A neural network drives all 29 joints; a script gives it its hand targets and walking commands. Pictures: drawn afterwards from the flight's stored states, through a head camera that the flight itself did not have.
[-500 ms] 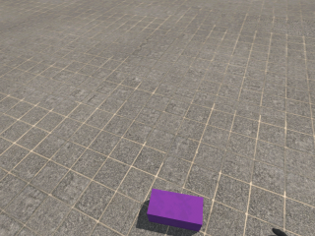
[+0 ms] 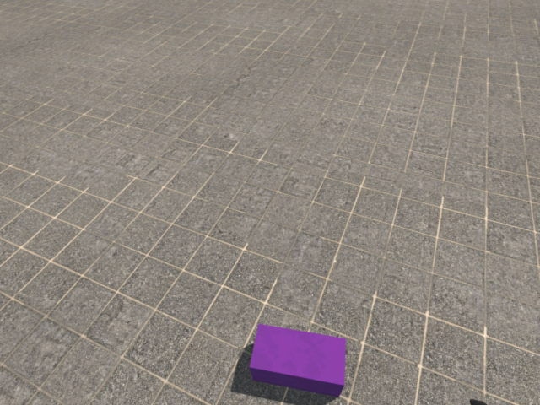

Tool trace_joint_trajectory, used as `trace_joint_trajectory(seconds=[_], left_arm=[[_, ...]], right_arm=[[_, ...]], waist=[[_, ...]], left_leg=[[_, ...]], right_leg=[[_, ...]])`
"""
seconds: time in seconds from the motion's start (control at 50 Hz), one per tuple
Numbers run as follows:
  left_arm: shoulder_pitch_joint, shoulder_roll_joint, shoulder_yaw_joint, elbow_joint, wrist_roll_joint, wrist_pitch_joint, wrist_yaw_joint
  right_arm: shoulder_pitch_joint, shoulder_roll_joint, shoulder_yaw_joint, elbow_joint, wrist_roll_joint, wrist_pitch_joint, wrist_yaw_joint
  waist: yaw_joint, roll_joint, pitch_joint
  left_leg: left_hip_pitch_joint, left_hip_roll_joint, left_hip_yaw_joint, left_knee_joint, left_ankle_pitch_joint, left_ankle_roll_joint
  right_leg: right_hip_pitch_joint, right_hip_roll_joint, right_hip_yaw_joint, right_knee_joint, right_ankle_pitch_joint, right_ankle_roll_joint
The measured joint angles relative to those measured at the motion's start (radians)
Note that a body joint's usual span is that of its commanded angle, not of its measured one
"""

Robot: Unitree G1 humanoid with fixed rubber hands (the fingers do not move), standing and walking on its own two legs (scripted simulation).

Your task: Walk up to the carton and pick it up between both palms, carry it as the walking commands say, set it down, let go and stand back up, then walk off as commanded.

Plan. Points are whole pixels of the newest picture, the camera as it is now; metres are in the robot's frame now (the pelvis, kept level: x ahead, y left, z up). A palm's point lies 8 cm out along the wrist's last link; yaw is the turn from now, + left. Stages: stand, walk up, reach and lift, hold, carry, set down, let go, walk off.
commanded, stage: walk off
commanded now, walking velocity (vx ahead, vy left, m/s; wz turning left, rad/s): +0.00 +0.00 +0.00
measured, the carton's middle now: (298, 360) +0.40 -0.04 -0.71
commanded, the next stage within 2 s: none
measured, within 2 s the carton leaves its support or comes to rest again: rests again in 1.80 s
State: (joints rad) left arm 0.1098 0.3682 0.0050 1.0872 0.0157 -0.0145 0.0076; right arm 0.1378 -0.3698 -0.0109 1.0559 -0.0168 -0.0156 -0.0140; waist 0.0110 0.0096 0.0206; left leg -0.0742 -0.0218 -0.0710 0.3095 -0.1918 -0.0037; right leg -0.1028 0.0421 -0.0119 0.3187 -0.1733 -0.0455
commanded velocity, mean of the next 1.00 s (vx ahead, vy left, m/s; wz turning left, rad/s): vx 0.47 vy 0.00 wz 0.00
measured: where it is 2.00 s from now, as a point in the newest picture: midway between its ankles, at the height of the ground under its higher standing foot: (313, 251)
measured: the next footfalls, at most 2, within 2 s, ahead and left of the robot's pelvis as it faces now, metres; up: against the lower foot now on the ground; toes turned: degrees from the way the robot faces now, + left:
right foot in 0.50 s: +0.16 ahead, -0.16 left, +0.00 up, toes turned -9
left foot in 0.76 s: +0.44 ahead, +0.05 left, +0.00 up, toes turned +1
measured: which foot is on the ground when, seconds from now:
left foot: down 0.00-0.52, up 0.54-0.74, down 0.76-1.00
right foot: down 0.00-0.30, up 0.32-0.48, down 0.50-0.98, up 1.00-1.00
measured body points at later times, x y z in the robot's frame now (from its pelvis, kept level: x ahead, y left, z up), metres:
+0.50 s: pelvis +0.09 -0.04 -0.02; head +0.10 -0.06 +0.43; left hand +0.16 +0.24 -0.14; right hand +0.00 -0.30 -0.18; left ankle -0.01 +0.13 -0.75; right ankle +0.12 -0.15 -0.75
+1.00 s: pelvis +0.35 -0.06 -0.02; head +0.40 -0.07 +0.42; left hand +0.25 +0.17 -0.16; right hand +0.53 -0.29 -0.14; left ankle +0.41 +0.05 -0.75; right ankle +0.14 -0.16 -0.70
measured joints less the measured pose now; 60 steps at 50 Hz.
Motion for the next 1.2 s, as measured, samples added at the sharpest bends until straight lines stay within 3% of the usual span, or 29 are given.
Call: trace_joint_trajectory(seconds=[0.18,0.26,0.34,0.42,0.5,0.52,0.58,0.62,0.68,0.78,0.82,0.9,0.94,0.96,0.98,1.02,1.06,1.08,1.12,1.2], left_arm=[[0.02,-0.015,-0.006,0.016,-0.003,0.016,-0.004],[0.073,-0.043,-0.012,0.03,0.001,0.033,-0.013],[0.116,-0.07,-0.01,0.04,0.01,0.024,-0.018],[0.125,-0.084,-0.002,0.026,0.016,0.003,-0.033],[0.106,-0.08,0.011,-0.005,0.007,-0.034,-0.043],[0.1,-0.081,0.016,-0.009,0.007,-0.046,-0.04],[0.103,-0.088,0.021,-0.009,0.012,-0.063,-0.024],[0.138,-0.102,0.021,-0.003,0.007,-0.064,-0.023],[0.213,-0.136,0.01,0.023,0.004,-0.063,-0.017],[0.316,-0.186,-0.004,0.07,0.01,-0.066,-0.012],[0.341,-0.2,-0.009,0.079,0.01,-0.067,-0.008],[0.349,-0.219,-0.013,0.081,0.014,-0.072,0.006],[0.357,-0.219,-0.012,0.087,0.011,-0.074,0.009],[0.362,-0.215,-0.009,0.091,0.006,-0.071,0.01],[0.36,-0.21,-0.006,0.091,-0.001,-0.066,0.009],[0.349,-0.204,-0.001,0.08,-0.009,-0.053,0.007],[0.32,-0.186,0.009,0.063,-0.012,-0.049,0.005],[0.296,-0.173,0.017,0.049,-0.011,-0.048,0.002],[0.236,-0.146,0.031,0.012,-0.002,-0.039,-0.003],[0.114,-0.124,0.045,-0.074,0.008,-0.025,-0.02]], right_arm=[[0.022,0.018,0.009,0.013,-0.001,0.023,0.003],[0.071,0.052,0.02,0.012,-0.017,0.039,0.005],[0.123,0.071,0.01,0.017,-0.025,0.02,-0.003],[0.203,0.084,-0.011,0.05,-0.021,0.003,-0.007],[0.264,0.084,-0.027,0.081,-0.017,-0.004,-0.001],[0.271,0.083,-0.029,0.088,-0.015,-0.004,0.003],[0.261,0.102,-0.028,0.094,-0.017,0.001,0.014],[0.23,0.111,-0.026,0.077,-0.025,-0.003,0.024],[0.148,0.113,-0.031,0.031,-0.027,-0.014,0.039],[0.016,0.127,-0.035,-0.052,-0.017,-0.012,0.052],[-0.027,0.136,-0.031,-0.083,-0.013,-0.011,0.057],[-0.118,0.146,-0.023,-0.126,-0.009,-0.016,0.055],[-0.156,0.152,-0.018,-0.138,-0.006,-0.03,0.045],[-0.169,0.161,-0.017,-0.138,-0.008,-0.043,0.039],[-0.176,0.171,-0.018,-0.136,-0.016,-0.054,0.032],[-0.149,0.18,-0.016,-0.13,-0.026,-0.063,0.02],[-0.082,0.181,-0.022,-0.107,-0.027,-0.061,0.016],[-0.044,0.179,-0.025,-0.093,-0.026,-0.057,0.015],[0.033,0.171,-0.03,-0.06,-0.021,-0.052,0.014],[0.182,0.151,-0.044,0.016,-0.006,-0.049,0.016]], waist=[[0.001,-0.002,-0.026],[0.002,-0.008,-0.057],[-0.004,-0.008,-0.051],[-0.031,0.008,-0.036],[-0.037,0.026,-0.011],[-0.038,0.037,-0.003],[-0.045,0.031,0.004],[-0.026,0.008,0.0],[0.001,-0.009,0.0],[0.032,-0.027,-0.016],[0.038,-0.027,-0.029],[0.073,-0.016,-0.006],[0.087,-0.012,0.013],[0.087,-0.014,0.024],[0.088,-0.021,0.037],[0.077,-0.01,0.042],[0.042,0.001,0.022],[0.023,0.001,0.016],[-0.009,-0.005,0.013],[-0.038,-0.016,0.004]], left_leg=[[-0.015,0.004,0.006,0.027,-0.033,-0.002],[-0.03,0.007,0.027,0.092,-0.152,0.009],[-0.015,0.003,0.045,0.091,-0.116,0.015],[0.038,0.016,0.044,0.055,-0.132,-0.004],[0.087,0.05,0.054,0.068,-0.193,-0.037],[0.075,0.068,0.052,0.127,-0.231,-0.038],[-0.089,0.073,0.055,0.543,-0.296,-0.012],[-0.2,0.065,0.087,0.751,-0.254,0.008],[-0.327,0.087,0.123,0.824,-0.165,0.018],[-0.453,0.121,0.138,0.744,-0.071,-0.003],[-0.466,0.127,0.142,0.645,-0.03,-0.013],[-0.42,0.108,0.157,0.407,-0.084,-0.017],[-0.36,0.078,0.181,0.26,-0.072,-0.002],[-0.329,0.067,0.185,0.217,0.032,0.009],[-0.314,0.062,0.196,0.235,0.05,0.015],[-0.258,0.072,0.209,0.26,-0.035,0.017],[-0.18,0.076,0.205,0.219,-0.09,0.011],[-0.139,0.077,0.204,0.187,-0.086,-0.008],[-0.061,0.076,0.201,0.129,-0.094,-0.01],[0.051,0.078,0.197,0.046,-0.122,-0.026]], right_leg=[[-0.01,0.001,0.0,0.013,-0.014,0.003],[-0.034,-0.002,0.005,0.084,-0.105,0.005],[-0.099,-0.021,-0.005,0.235,-0.206,0.021],[-0.205,-0.065,-0.037,0.409,-0.266,0.035],[-0.24,-0.107,-0.056,0.296,-0.156,0.044],[-0.231,-0.1,-0.075,0.287,-0.08,0.043],[-0.173,-0.078,-0.108,0.285,-0.161,0.011],[-0.114,-0.068,-0.104,0.221,-0.137,0.003],[-0.02,-0.044,-0.08,0.115,-0.121,0.0],[0.11,-0.037,-0.05,-0.009,-0.135,0.003],[0.14,-0.041,-0.049,-0.048,-0.147,0.011],[0.183,-0.054,-0.049,-0.062,-0.202,0.029],[0.186,-0.067,-0.043,-0.004,-0.256,0.04],[0.165,-0.077,-0.039,0.085,-0.286,0.044],[0.108,-0.094,-0.035,0.252,-0.266,0.045],[-0.041,-0.093,-0.017,0.635,-0.304,0.038],[-0.175,-0.1,-0.024,0.85,-0.272,0.032],[-0.234,-0.111,-0.028,0.886,-0.247,0.034],[-0.335,-0.139,-0.03,0.866,-0.205,0.042],[-0.452,-0.191,-0.021,0.653,-0.082,0.065]])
